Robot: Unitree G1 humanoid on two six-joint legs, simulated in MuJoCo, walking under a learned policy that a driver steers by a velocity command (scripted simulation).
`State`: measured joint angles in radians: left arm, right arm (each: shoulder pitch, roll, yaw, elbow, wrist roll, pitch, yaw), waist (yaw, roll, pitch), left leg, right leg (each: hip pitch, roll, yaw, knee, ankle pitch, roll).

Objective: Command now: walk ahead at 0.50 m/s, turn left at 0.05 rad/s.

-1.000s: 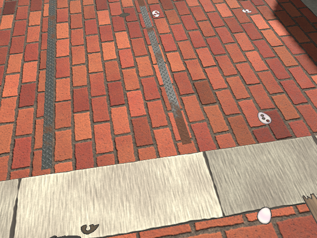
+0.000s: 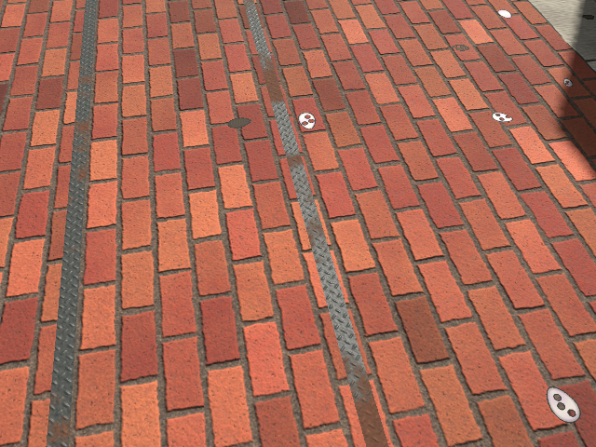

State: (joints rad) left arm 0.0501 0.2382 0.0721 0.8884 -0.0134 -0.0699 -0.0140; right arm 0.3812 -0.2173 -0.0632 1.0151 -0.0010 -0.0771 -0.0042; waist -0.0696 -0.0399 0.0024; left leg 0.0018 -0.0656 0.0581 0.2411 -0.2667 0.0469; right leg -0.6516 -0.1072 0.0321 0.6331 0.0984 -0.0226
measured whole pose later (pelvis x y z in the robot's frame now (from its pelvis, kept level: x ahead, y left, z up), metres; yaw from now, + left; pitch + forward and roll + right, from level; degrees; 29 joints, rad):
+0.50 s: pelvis +0.21 -0.02 -0.01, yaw +13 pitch +1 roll -1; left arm 0.22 0.23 0.07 0.89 0.00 -0.08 0.03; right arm 0.14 -0.28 -0.12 0.78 0.01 0.06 0.02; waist 0.04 0.03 0.03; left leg -0.68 0.05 -0.03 1.07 -0.09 0.01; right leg -0.18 -0.09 -0.22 0.53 -0.36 0.02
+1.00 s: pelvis +0.34 +0.17 -0.17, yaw +21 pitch +2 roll -2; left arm 0.20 0.24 0.07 0.85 -0.01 0.02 0.09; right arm 0.20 -0.17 -0.02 0.98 -0.03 -0.01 0.01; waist 0.00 -0.04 0.02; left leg -0.38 -0.03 0.02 0.62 -0.28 0.07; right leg -0.76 -0.05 0.03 1.59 -0.42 0.07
